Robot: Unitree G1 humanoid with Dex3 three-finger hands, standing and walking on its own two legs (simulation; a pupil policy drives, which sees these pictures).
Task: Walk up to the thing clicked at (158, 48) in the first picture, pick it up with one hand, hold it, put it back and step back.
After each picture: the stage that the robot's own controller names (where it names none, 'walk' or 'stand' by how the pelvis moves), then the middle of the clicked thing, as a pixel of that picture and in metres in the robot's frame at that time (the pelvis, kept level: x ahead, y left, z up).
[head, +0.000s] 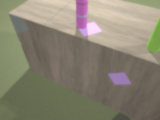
stand; out of the picture +0.69 -0.35 +0.02
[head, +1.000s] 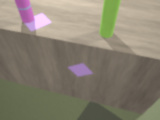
rise first; (109, 12) +0.70 -0.06 +0.05
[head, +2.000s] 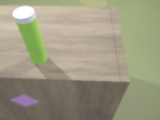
stand; (32, 39) +0.53 +0.25 +0.05
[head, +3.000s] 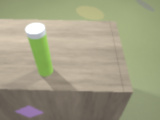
stand; (41, 52) +0.51 +0.22 +0.02
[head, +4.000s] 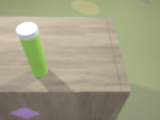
stand; (34, 53) +0.49 +0.23 +0.02
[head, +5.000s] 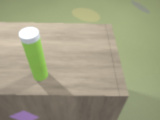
stand; (35, 56) +0.50 +0.23 +0.01
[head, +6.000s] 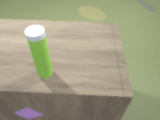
stand; (40, 54) +0.50 +0.22 +0.01
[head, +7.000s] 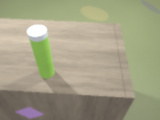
stand; (42, 54) +0.50 +0.21 +0.01
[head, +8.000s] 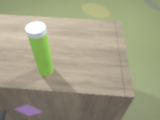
rise first; (41, 52) +0.50 +0.22 +0.02
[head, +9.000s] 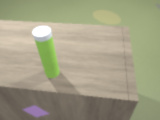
go down; (47, 54) +0.51 +0.22 +0.02
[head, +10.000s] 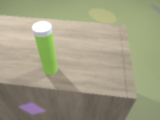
go down; (46, 50) +0.52 +0.20 +0.02
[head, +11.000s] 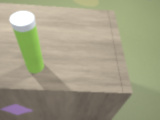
go down; (30, 46) +0.49 +0.20 +0.04
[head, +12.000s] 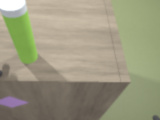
close in; (21, 34) +0.50 +0.21 +0.06
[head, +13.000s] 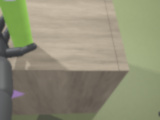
close; (17, 21) +0.52 +0.21 +0.09
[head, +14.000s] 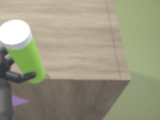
lift; (27, 58) +0.40 +0.18 +0.08
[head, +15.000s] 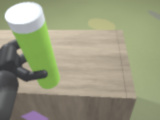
lift; (39, 54) +0.31 +0.14 +0.23
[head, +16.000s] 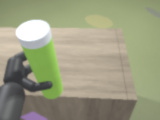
hold; (45, 66) +0.31 +0.13 +0.18
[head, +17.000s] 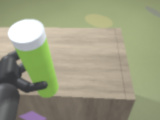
hold; (39, 66) +0.31 +0.14 +0.19
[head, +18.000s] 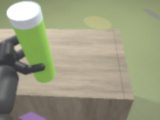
crouch; (37, 49) +0.35 +0.15 +0.21
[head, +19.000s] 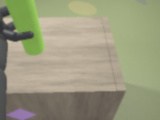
lower; (25, 19) +0.46 +0.17 +0.21
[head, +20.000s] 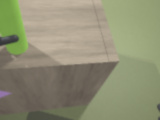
lower; (8, 19) +0.51 +0.18 +0.10
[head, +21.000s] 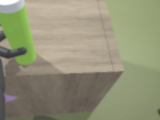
lower; (18, 33) +0.48 +0.18 +0.09
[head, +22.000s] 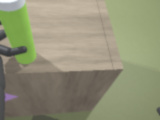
lower; (19, 31) +0.48 +0.17 +0.09
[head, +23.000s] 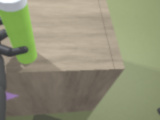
lower; (20, 31) +0.48 +0.17 +0.09
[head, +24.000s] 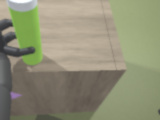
draw back; (28, 32) +0.48 +0.16 +0.09
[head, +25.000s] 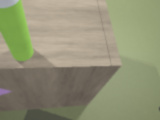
sink last; (14, 28) +0.47 +0.17 +0.09
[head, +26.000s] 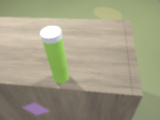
sink last; (56, 57) +0.46 +0.17 +0.05
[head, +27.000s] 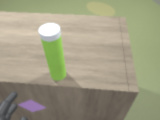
stand; (54, 55) +0.47 +0.16 +0.04
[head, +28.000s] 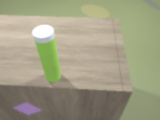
stand; (49, 57) +0.47 +0.17 +0.04
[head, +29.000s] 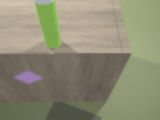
walk; (49, 21) +0.57 +0.16 +0.05
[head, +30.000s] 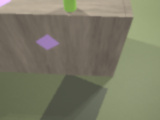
walk; out of the picture +0.85 +0.12 +0.04
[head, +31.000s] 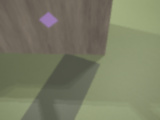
stand; out of the picture +1.19 +0.21 +0.05
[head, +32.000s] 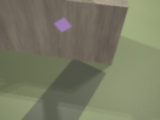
stand; out of the picture +1.22 +0.07 +0.02
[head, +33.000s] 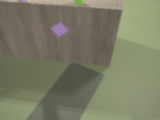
stand; out of the picture +1.22 +0.09 +0.01
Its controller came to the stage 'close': yes
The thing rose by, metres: 0.20
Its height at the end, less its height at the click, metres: +0.00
